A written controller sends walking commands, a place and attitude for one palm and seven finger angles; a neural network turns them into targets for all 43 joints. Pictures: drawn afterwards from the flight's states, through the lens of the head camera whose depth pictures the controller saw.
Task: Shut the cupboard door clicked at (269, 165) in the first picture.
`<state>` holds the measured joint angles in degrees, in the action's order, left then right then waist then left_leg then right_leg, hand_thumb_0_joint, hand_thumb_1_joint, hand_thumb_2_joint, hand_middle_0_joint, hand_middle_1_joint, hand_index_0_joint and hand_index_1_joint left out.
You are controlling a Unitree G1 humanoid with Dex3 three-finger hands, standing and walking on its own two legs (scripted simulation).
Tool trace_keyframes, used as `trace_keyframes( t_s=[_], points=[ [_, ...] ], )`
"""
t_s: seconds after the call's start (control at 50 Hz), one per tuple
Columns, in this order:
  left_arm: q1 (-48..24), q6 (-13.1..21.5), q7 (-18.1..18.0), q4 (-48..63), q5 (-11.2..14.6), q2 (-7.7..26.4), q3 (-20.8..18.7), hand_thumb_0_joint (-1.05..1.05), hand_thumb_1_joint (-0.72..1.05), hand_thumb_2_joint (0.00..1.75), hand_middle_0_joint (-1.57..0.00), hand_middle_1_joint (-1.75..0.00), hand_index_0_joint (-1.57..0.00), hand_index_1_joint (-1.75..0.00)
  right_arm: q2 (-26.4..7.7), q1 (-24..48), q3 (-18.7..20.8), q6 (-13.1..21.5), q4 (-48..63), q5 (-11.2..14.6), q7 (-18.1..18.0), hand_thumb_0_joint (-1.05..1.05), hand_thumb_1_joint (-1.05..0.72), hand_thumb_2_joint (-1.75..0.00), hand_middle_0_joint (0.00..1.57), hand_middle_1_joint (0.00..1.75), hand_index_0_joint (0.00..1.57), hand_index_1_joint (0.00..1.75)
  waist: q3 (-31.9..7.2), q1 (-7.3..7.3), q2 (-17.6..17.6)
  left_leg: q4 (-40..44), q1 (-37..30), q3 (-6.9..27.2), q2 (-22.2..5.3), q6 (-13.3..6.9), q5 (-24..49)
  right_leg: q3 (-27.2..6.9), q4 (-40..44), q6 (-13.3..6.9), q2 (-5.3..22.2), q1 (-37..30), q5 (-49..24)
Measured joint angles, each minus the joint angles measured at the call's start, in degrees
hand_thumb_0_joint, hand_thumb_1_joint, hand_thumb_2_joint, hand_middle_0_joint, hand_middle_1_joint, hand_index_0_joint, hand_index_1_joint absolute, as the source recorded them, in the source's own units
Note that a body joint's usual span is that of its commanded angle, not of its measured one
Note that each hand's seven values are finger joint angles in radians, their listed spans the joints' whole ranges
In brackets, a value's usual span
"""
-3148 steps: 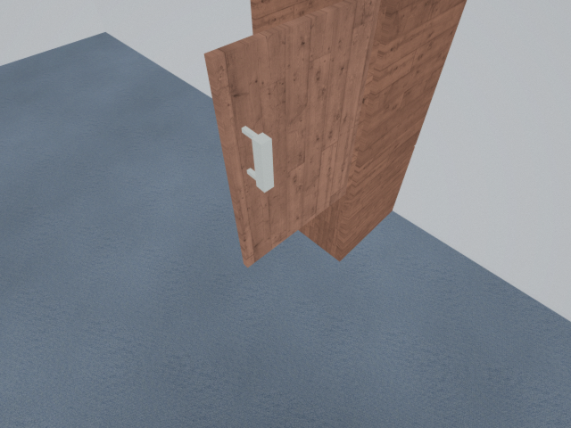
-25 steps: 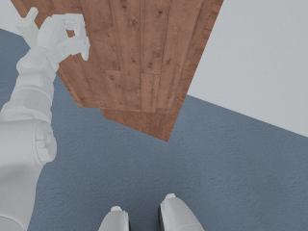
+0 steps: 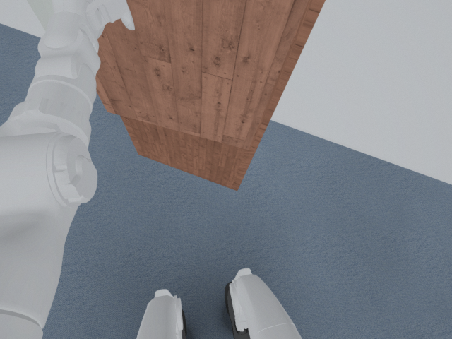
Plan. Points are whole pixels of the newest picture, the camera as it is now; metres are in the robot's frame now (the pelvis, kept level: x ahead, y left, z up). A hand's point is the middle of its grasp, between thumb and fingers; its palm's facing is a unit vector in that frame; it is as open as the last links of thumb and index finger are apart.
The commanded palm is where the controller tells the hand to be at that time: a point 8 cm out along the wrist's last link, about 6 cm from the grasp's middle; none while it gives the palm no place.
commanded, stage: pull the fist back off the door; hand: left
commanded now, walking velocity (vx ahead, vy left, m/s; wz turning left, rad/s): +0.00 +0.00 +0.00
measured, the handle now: out of the picture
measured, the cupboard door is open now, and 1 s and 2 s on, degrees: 5 3 3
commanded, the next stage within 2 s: draw the hand back to the body in 0.76 s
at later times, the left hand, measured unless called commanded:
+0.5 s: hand (133, 31) +0.55 +0.05 +0.13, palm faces +0.06 -1.00 -0.03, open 3.1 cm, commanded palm +0.51 +0.09 +0.14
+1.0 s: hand (129, 53) +0.50 +0.06 +0.15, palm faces +0.05 -1.00 -0.02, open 3.1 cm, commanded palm +0.44 +0.11 +0.15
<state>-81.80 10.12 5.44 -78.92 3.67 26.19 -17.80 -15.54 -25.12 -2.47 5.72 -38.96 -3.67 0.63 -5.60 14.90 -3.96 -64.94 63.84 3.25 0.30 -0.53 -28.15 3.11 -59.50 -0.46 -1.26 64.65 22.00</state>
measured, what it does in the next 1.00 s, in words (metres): stands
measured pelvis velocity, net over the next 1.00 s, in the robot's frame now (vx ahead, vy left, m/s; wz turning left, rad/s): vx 0.02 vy -0.01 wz -0.01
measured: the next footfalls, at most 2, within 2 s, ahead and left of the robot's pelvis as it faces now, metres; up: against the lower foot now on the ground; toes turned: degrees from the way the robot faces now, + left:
none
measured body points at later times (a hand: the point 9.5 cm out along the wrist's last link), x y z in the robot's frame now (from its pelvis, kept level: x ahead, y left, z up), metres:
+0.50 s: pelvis +0.04 -0.01 +0.04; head +0.14 -0.02 +0.48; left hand +0.55 +0.10 +0.14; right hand +0.01 -0.27 -0.08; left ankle +0.01 +0.11 -0.65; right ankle +0.05 -0.12 -0.65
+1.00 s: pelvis +0.02 -0.01 +0.04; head +0.09 -0.03 +0.49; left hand +0.49 +0.11 +0.16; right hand +0.09 -0.25 -0.09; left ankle +0.01 +0.11 -0.65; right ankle +0.05 -0.12 -0.65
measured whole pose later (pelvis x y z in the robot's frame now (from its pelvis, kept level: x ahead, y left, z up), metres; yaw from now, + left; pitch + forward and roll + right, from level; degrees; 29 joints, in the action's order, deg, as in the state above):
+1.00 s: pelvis +0.02 -0.01 +0.04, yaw -1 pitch +15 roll +0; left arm -46.1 22.1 -8.3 -56.6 2.2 7.0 -10.6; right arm -12.9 -18.7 -0.1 -0.7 -36.0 -1.8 1.9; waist -6.6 5.6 -2.6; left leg -50.2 39.3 0.0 0.6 -0.2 -25.5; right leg -0.4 -49.8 -1.0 -1.1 43.2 21.1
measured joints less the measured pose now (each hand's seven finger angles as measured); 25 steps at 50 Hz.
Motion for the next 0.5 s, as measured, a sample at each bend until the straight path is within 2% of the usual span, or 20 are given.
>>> trace_keyframes(
  t_s=[0.06, 0.08, 0.12, 0.18, 0.26, 0.32, 0.4, 0.5],
  points=[
    [1.74, 2.63, -13.40, 2.05, -4.93, -3.63, -1.89, 0.00, 0.87, 0.94, -1.30, -1.50, -1.30, -1.50, 0.79, -1.57, 0.26, -0.73, 0.85, -2.32, 2.89, 0.01, -0.91, -0.90, 0.20, 0.30, 0.20, 0.30, -1.11, 0.18, -0.25, 0.33, 0.24, -0.46, -0.14, 0.04, -0.13, -0.45, -0.01, 0.00, -0.14, 0.58, 0.14],
    [2.63, 3.79, -16.24, 2.56, -6.82, -4.27, -1.68, 0.00, 0.87, 0.94, -1.30, -1.50, -1.30, -1.50, 1.11, -1.88, 0.37, -1.13, 0.98, -2.79, 3.73, 0.01, -0.91, -0.90, 0.20, 0.30, 0.20, 0.30, -1.34, 0.32, -0.27, 0.48, 0.04, -0.69, -0.22, 0.06, -0.23, -0.68, -0.03, -0.03, -0.22, 0.56, 0.23],
    [4.87, 5.62, -19.00, 3.69, -9.41, -4.97, -1.41, -0.01, 0.89, 0.94, -1.30, -1.50, -1.30, -1.50, 1.77, -2.29, 0.63, -2.25, 1.12, -3.09, 4.85, 0.01, -0.91, -0.90, 0.20, 0.30, 0.20, 0.30, -1.43, 0.47, -0.30, 1.14, -1.01, -1.22, -0.42, 0.07, -0.36, -1.21, 0.27, -0.10, -0.43, -0.11, 0.33],
    [8.43, 6.39, -18.08, 4.65, -9.98, -5.66, -0.99, -0.01, 0.91, 0.94, -1.30, -1.50, -1.30, -1.50, 2.44, -2.82, 0.85, -4.10, 1.30, -2.49, 5.19, 0.01, -0.91, -0.90, 0.20, 0.30, 0.20, 0.30, -1.06, 0.19, -0.42, 3.33, -4.03, -2.02, -0.71, 0.05, -0.12, -2.03, 1.90, -0.17, -0.74, -2.60, 0.07],
    [12.99, 6.44, -16.13, 5.47, -7.21, -7.43, -2.84, 0.00, 0.91, 0.92, -1.30, -1.50, -1.30, -1.50, 2.42, -3.59, 0.96, -5.60, 1.94, -1.46, 4.57, 0.01, -0.90, -0.90, 0.20, 0.30, 0.20, 0.30, -0.65, -0.75, -0.45, 7.31, -9.13, -2.98, -1.04, 0.03, 0.66, -3.03, 5.17, -0.22, -1.11, -7.07, -0.67],
    [16.55, 8.65, -16.10, 7.34, -6.21, -8.80, -3.24, 0.01, 0.91, 0.91, -1.30, -1.50, -1.30, -1.50, 2.02, -3.92, 1.49, -5.64, 2.31, -1.19, 4.29, 0.01, -0.90, -0.90, 0.20, 0.30, 0.20, 0.30, -0.73, -1.59, -0.27, 9.65, -12.31, -3.38, -1.16, 0.13, 1.07, -3.47, 7.00, -0.33, -1.24, -9.90, -0.93],
    [21.24, 11.62, -15.64, 10.61, -5.78, -10.85, -0.63, 0.01, 0.90, 0.91, -1.30, -1.50, -1.30, -1.50, 1.32, -3.68, 2.73, -5.92, 2.21, -0.72, 4.27, 0.01, -0.90, -0.90, 0.20, 0.30, 0.20, 0.30, -1.20, -3.38, 0.17, 11.51, -15.56, -3.45, -1.11, 0.34, 1.17, -3.57, 8.23, -0.54, -1.19, -12.88, -0.67],
    [26.87, 11.15, -14.40, 14.01, -3.51, -14.02, 2.07, 0.01, 0.90, 0.90, -1.30, -1.50, -1.30, -1.50, 0.30, -1.64, 3.90, -7.05, 2.31, 0.22, 3.75, 0.01, -0.91, -0.90, 0.20, 0.30, 0.20, 0.30, -1.27, -5.65, 0.85, 13.37, -19.30, -3.10, -0.93, 0.45, 1.38, -3.27, 9.69, -0.71, -1.00, -16.62, -0.50]
  ],
)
